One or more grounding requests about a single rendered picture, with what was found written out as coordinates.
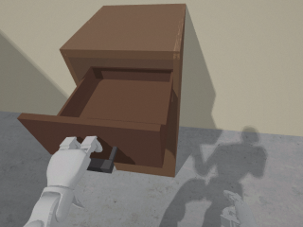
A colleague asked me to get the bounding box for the robot right hand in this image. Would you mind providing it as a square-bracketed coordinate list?
[220, 190, 257, 227]

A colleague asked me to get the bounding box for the robot left hand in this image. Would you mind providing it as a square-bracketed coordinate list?
[46, 136, 103, 209]

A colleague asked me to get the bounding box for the drawer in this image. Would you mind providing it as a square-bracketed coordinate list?
[17, 66, 173, 168]

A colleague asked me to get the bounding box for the handle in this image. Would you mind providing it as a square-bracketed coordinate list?
[86, 146, 117, 174]

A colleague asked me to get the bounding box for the cabinet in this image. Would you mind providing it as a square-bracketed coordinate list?
[59, 3, 187, 178]

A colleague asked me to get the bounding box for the left robot forearm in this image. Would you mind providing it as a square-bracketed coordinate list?
[24, 185, 75, 227]

